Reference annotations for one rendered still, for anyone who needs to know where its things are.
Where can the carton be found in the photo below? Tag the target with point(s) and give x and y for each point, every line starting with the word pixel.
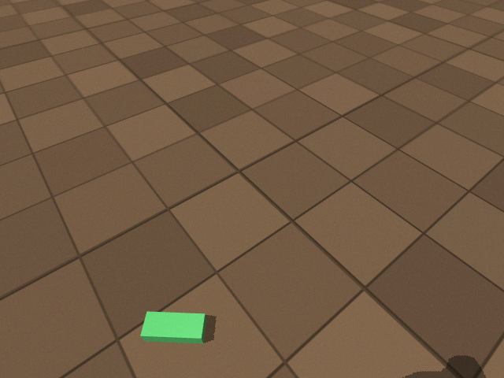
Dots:
pixel 174 327

